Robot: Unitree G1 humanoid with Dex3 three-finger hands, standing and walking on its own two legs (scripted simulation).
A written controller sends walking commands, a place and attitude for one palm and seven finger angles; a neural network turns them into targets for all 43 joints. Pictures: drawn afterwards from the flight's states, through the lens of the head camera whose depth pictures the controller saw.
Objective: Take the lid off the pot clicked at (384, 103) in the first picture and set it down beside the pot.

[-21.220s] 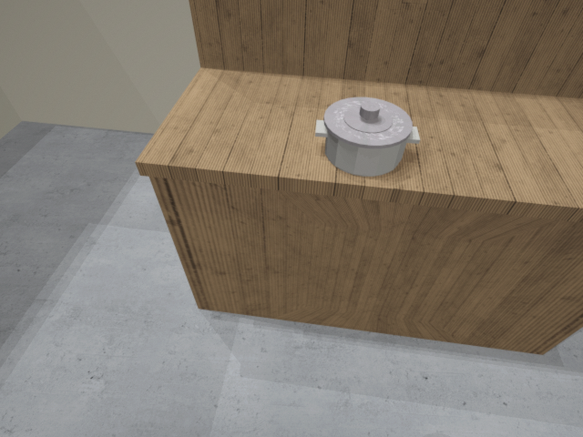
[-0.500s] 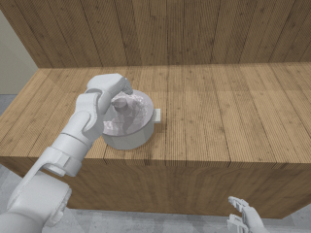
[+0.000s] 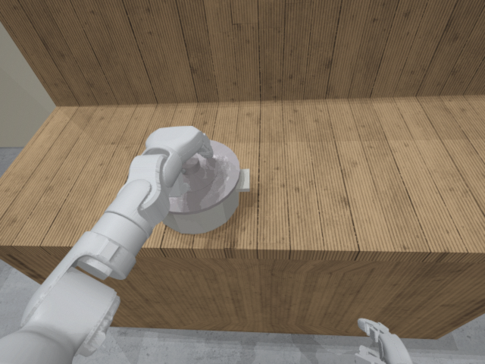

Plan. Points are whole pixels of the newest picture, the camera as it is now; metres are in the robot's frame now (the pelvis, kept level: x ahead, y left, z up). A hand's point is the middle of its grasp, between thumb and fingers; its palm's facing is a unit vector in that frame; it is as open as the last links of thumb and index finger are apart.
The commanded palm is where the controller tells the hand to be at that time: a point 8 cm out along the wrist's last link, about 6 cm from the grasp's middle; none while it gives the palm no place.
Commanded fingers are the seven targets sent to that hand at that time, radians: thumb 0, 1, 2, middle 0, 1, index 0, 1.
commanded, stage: lower the open fingers around the knob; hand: left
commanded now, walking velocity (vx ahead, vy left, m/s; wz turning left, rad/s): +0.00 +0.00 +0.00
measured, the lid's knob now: (188, 163) +0.45 +0.12 +0.08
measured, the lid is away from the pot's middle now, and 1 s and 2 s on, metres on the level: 0.00 0.00 0.00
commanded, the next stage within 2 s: close the fingers and squeeze the knob in 0.16 s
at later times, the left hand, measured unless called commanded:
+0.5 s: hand (179, 169) +0.42 +0.13 +0.10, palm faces -0.28 -0.07 -0.96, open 9.9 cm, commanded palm +0.40 +0.13 +0.16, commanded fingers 0.00 -0.07 1.18 -0.65 -0.63 -0.65 -0.63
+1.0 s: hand (183, 169) +0.42 +0.12 +0.10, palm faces -0.29 -0.06 -0.96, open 7.8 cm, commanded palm +0.40 +0.13 +0.16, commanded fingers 0.00 0.25 0.95 -0.73 -0.94 -0.73 -0.94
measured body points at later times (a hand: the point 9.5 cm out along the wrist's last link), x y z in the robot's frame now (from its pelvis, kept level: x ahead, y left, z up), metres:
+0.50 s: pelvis +0.00 +0.00 +0.00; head +0.02 -0.03 +0.45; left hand +0.42 +0.13 +0.16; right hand +0.17 -0.23 -0.12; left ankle +0.01 +0.10 -0.74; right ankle -0.01 -0.12 -0.74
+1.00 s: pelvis +0.01 +0.00 +0.00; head +0.03 -0.04 +0.45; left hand +0.43 +0.12 +0.15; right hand +0.16 -0.23 -0.12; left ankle +0.01 +0.10 -0.74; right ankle -0.01 -0.12 -0.74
